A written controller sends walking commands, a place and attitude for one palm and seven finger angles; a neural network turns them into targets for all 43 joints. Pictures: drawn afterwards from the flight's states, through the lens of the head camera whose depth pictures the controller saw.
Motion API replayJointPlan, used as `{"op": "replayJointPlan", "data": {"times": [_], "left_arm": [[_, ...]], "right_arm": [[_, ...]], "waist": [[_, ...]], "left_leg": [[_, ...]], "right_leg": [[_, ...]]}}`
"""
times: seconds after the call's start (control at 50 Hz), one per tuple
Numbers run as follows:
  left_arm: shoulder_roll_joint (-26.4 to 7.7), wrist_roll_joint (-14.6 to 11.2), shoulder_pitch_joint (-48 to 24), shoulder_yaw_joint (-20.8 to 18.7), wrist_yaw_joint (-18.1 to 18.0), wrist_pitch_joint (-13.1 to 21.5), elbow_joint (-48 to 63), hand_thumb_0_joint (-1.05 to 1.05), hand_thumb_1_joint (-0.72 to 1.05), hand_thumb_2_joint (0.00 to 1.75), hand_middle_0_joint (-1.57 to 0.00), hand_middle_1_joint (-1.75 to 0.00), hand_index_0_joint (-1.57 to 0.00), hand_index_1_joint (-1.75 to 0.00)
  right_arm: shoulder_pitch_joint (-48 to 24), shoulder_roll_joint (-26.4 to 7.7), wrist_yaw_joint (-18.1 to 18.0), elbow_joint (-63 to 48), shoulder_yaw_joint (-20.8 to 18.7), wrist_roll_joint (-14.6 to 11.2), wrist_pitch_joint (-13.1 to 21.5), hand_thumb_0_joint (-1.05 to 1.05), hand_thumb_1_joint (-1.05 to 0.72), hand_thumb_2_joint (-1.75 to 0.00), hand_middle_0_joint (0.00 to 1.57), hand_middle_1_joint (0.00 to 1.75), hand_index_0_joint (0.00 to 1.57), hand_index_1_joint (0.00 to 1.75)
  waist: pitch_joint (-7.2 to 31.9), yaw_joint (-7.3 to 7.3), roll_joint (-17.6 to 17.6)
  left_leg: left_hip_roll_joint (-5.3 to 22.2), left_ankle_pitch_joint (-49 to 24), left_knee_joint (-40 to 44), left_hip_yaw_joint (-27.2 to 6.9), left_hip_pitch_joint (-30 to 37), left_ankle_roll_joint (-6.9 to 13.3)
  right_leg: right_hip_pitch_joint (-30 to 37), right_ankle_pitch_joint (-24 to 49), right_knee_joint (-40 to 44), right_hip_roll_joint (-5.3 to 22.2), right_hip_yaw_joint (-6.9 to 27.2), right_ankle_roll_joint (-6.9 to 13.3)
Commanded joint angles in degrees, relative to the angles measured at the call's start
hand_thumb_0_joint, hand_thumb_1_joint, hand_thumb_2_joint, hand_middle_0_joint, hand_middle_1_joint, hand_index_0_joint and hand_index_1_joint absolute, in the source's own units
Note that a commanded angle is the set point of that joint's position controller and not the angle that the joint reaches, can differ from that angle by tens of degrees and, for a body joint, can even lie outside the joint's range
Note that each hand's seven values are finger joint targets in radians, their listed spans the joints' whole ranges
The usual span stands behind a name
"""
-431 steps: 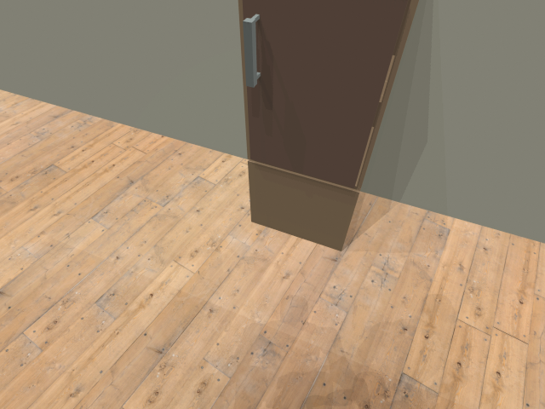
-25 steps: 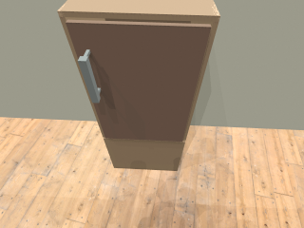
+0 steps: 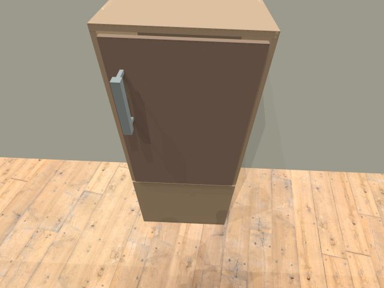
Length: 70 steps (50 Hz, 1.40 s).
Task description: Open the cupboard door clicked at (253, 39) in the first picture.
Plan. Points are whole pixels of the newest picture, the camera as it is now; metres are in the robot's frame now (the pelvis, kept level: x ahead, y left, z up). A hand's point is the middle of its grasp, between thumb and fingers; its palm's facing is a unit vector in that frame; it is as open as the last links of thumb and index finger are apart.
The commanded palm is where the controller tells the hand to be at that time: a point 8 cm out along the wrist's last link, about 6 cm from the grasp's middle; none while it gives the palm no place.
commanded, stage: look again from close up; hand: left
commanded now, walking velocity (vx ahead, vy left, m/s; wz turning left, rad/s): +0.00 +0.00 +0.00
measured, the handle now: (124, 103) +0.55 +0.23 +0.08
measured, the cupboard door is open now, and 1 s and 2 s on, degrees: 0 0 0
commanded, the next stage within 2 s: raise the hand with hooked fingers in 0.22 s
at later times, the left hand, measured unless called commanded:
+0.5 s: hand (94, 259) +0.18 +0.21 -0.03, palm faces +0.24 -0.96 -0.14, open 7.6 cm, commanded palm +0.10 +0.26 -0.05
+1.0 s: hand (92, 266) +0.16 +0.20 +0.01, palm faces -0.05 -0.99 -0.11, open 10.2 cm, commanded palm +0.13 +0.27 +0.01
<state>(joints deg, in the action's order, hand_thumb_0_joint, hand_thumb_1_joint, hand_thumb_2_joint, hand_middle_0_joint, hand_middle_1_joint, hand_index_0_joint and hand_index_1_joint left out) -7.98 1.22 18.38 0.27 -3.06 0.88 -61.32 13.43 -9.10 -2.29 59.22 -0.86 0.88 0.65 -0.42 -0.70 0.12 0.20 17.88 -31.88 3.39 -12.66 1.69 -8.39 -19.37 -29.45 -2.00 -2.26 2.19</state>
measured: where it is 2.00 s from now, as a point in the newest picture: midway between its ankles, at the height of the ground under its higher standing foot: outside the picture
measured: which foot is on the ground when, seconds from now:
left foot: down 0.00-1.00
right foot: down 0.00-1.00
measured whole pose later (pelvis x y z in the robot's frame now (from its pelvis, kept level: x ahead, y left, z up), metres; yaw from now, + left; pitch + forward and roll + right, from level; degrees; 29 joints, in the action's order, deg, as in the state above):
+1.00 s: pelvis -0.06 -0.02 -0.07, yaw +3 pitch +9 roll -3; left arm -18.5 -17.1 15.2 -11.0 22.2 22.9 -2.0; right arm 10.0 -12.4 -4.6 32.2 3.2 -2.2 12.0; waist 4.8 -1.7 1.9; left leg 1.6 24.8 -61.7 -2.7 -45.8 0.4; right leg -38.9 -28.4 -58.0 -2.4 -9.3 4.1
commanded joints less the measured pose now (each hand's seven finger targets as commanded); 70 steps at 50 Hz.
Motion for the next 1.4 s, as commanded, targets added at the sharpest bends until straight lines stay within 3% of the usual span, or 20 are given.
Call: {"op": "replayJointPlan", "data": {"times": [0.0,0.28,0.3,0.32,0.34,0.36,0.38,0.42,0.46,0.52,0.6,0.7,0.76,0.86,0.92,0.98,1.06,1.14,1.22,1.38], "left_arm": [[-5.36,-0.16,2.96,-0.52,0.46,0.28,2.21,0.00,0.90,0.90,-0.20,-0.30,-0.20,-0.30],[-7.27,-0.57,1.09,-0.61,0.91,0.16,1.49,0.00,0.90,0.90,-0.20,-0.30,-0.20,-0.30],[-6.98,0.20,4.44,-0.18,-1.26,1.05,-0.08,0.00,0.90,0.90,-0.20,-0.30,-0.20,-0.30],[-22.25,-10.96,-36.38,-10.69,-1.38,12.43,90.34,0.00,0.88,0.89,-0.20,-0.32,-0.20,-0.32],[-18.58,-6.39,-10.46,-9.31,-2.97,9.54,77.57,0.00,0.85,0.88,-0.20,-0.33,-0.20,-0.33],[-14.75,-7.14,-7.88,-7.14,-5.73,6.78,71.51,0.00,0.83,0.87,-0.21,-0.34,-0.21,-0.34],[2.52,-8.32,10.26,2.99,-4.92,1.47,56.04,0.00,0.81,0.86,-0.21,-0.36,-0.21,-0.36],[-4.16,-10.19,-1.38,-2.29,-2.99,6.11,67.06,0.00,0.76,0.84,-0.21,-0.39,-0.21,-0.39],[-5.40,-10.22,8.02,-7.08,0.44,11.60,56.39,0.00,0.71,0.82,-0.21,-0.42,-0.21,-0.42],[-1.35,-13.31,20.41,-8.32,9.94,22.67,49.29,0.00,0.64,0.79,-0.22,-0.47,-0.22,-0.47],[-9.99,-16.90,19.18,-16.19,22.26,31.08,51.70,0.00,0.55,0.75,-0.22,-0.53,-0.22,-0.53],[-14.59,-19.50,2.49,-19.13,20.47,29.52,74.91,0.00,0.43,0.70,-0.23,-0.60,-0.23,-0.60],[-14.93,-19.56,-8.85,-16.27,17.81,34.25,86.51,0.00,0.36,0.67,-0.24,-0.64,-0.24,-0.64],[-14.22,-19.06,-9.97,-9.43,22.76,32.66,75.49,0.00,0.25,0.62,-0.25,-0.72,-0.25,-0.72],[-19.80,-18.82,-8.58,-14.25,26.16,23.52,66.40,0.00,0.18,0.59,-0.25,-0.76,-0.25,-0.76],[-23.61,-21.47,-6.29,-21.41,26.83,14.01,63.78,0.00,0.11,0.56,-0.26,-0.81,-0.26,-0.81],[-23.71,-26.25,-3.72,-29.77,21.90,12.76,66.05,0.00,0.01,0.52,-0.26,-0.87,-0.26,-0.87],[-19.73,-23.54,-4.56,-25.57,19.90,19.04,67.31,0.00,-0.08,0.48,-0.27,-0.93,-0.27,-0.93],[-18.46,-21.71,-9.58,-19.15,24.36,20.64,64.00,0.00,-0.17,0.44,-0.28,-0.99,-0.28,-0.99],[-27.54,-23.62,-18.78,-28.16,24.51,19.25,68.91,0.00,-0.36,0.36,-0.29,-1.11,-0.29,-1.11]], "right_arm": [[2.89,-5.20,0.50,-2.04,0.27,0.10,0.88,0.00,-0.90,-0.90,0.20,0.30,0.20,0.30],[4.88,-6.79,0.30,1.15,0.85,-0.17,1.92,0.00,-0.90,-0.90,0.20,0.30,0.20,0.30],[0.73,-8.04,0.87,-2.19,0.80,-0.86,1.60,0.00,-0.90,-0.90,0.20,0.30,0.20,0.30],[3.56,-17.18,-1.06,-22.15,-2.29,-3.53,10.21,0.00,-0.90,-0.90,0.20,0.30,0.20,0.30],[-1.02,-11.29,-2.78,-18.06,0.71,-2.66,16.18,0.00,-0.90,-0.90,0.20,0.30,0.20,0.30],[-0.56,-10.48,-3.16,-13.85,-0.10,-2.87,17.87,0.00,-0.90,-0.90,0.20,0.30,0.20,0.30],[1.58,-7.73,-2.07,-12.89,-0.07,-3.34,17.62,0.00,-0.90,-0.90,0.20,0.30,0.20,0.30],[-0.53,-12.42,-1.35,-18.88,-2.24,-2.88,17.99,0.00,-0.90,-0.90,0.20,0.30,0.20,0.30],[-1.37,-12.86,-0.73,-21.84,-3.02,-1.97,17.55,0.00,-0.90,-0.90,0.20,0.30,0.20,0.30],[-5.31,-12.20,1.00,-26.61,-4.04,-0.99,15.67,0.00,-0.90,-0.90,0.20,0.30,0.20,0.30],[-8.42,-13.25,2.88,-34.63,-5.04,-1.76,14.49,0.00,-0.90,-0.90,0.20,0.30,0.20,0.30],[-5.79,-11.59,1.22,-39.65,-3.93,-1.98,13.17,0.00,-0.90,-0.90,0.20,0.30,0.20,0.30],[-2.83,-11.39,-0.41,-37.97,-2.87,-1.59,13.68,0.00,-0.90,-0.90,0.20,0.30,0.20,0.30],[-3.03,-13.50,-2.43,-34.63,-0.92,-2.83,15.72,0.00,-0.90,-0.90,0.20,0.30,0.20,0.30],[-2.59,-13.75,-3.53,-35.07,-0.55,-3.88,14.97,0.00,-0.90,-0.90,0.20,0.30,0.20,0.30],[-3.97,-13.01,-3.92,-37.44,0.05,-4.21,13.63,0.00,-0.90,-0.90,0.20,0.30,0.20,0.30],[-5.19,-10.87,-3.62,-37.70,0.54,-3.55,13.25,0.00,-0.90,-0.90,0.20,0.30,0.20,0.30],[-2.39,-11.52,-2.26,-35.45,-0.42,-3.25,14.83,0.00,-0.90,-0.90,0.20,0.30,0.20,0.30],[-0.09,-13.74,-2.29,-34.22,-1.02,-3.83,16.38,0.00,-0.90,-0.90,0.20,0.30,0.20,0.30],[-0.87,-13.95,-3.81,-33.77,-0.51,-3.99,17.57,0.00,-0.90,-0.90,0.20,0.30,0.20,0.30]], "waist": [[-7.61,0.16,2.61],[-2.22,-0.05,0.90],[-5.26,-1.09,-1.06],[26.08,6.74,9.88],[25.99,0.41,17.96],[21.03,1.59,15.37],[11.46,2.95,8.64],[4.09,4.15,1.74],[-0.24,1.99,-6.51],[2.72,-1.82,-18.77],[10.25,-4.19,-3.74],[20.35,-1.62,9.03],[18.83,3.31,8.05],[9.71,6.58,6.30],[10.41,4.57,1.58],[15.87,-0.30,0.88],[18.53,-3.50,-2.42],[14.17,-0.74,0.92],[12.05,2.40,0.87],[17.76,-0.59,6.48]], "left_leg": [[6.31,-3.17,11.95,-8.68,-3.59,2.14],[6.16,-11.64,12.33,-8.31,0.26,2.42],[6.95,-19.70,2.50,-6.16,-2.21,0.43],[0.84,-29.44,6.52,-7.09,16.95,-1.20],[4.46,-37.96,7.62,-7.09,23.12,-2.36],[4.18,-33.80,8.42,-7.19,15.85,-4.66],[4.48,-27.60,9.96,-8.18,11.13,-3.72],[3.02,-14.12,5.57,-8.96,1.89,-2.55],[1.10,-9.82,0.29,-7.80,-7.13,-2.16],[0.35,-8.96,-8.44,-5.47,-18.18,-2.60],[-1.69,-7.58,-15.68,-2.41,-22.75,-2.65],[-0.97,-3.54,-18.96,-3.18,-20.81,-0.70],[0.05,-1.22,-21.87,-5.33,-20.56,0.23],[0.68,6.27,-22.76,-6.83,-25.21,0.93],[0.32,6.79,-20.83,-5.68,-27.61,1.01],[-0.36,2.22,-18.23,-5.07,-25.37,0.72],[-0.10,-4.18,-16.19,-5.82,-23.39,-0.34],[0.22,-6.56,-13.31,-5.06,-19.84,-0.21],[0.14,-4.09,-12.67,-5.15,-17.59,0.60],[0.41,-8.82,-7.37,-6.52,-7.80,0.15]], "right_leg": [[-5.58,3.16,6.62,5.19,5.74,0.70],[-1.86,8.06,5.65,6.75,5.07,0.19],[-5.15,18.03,7.90,8.97,6.51,-0.74],[-3.83,23.35,1.69,3.02,1.06,0.11],[-6.71,11.24,-3.63,2.11,0.45,0.62],[-9.25,4.17,-5.65,2.22,-1.35,-0.23],[-14.47,0.74,-5.34,2.26,-2.15,-1.09],[-16.49,2.44,-2.35,2.33,-2.98,-0.98],[-18.89,3.38,-2.05,1.88,-4.15,-0.55],[-25.47,4.06,-11.79,0.69,-4.97,-0.52],[-25.21,7.11,-18.75,2.02,-1.48,0.62],[-27.33,1.95,-19.11,1.26,2.13,-0.23],[-31.51,-1.38,-18.15,0.61,3.83,-0.53],[-35.19,-10.74,-14.49,0.36,5.25,-0.72],[-30.10,-15.07,-9.56,1.82,8.18,-1.67],[-20.63,-11.15,-7.92,3.37,8.86,-2.09],[-13.54,1.75,-8.69,3.87,7.69,-3.17],[-19.02,7.59,-10.56,2.14,3.58,-2.78],[-22.91,2.93,-9.17,1.40,3.18,-2.56],[-17.46,6.40,-9.04,0.53,-0.30,-0.58]]}}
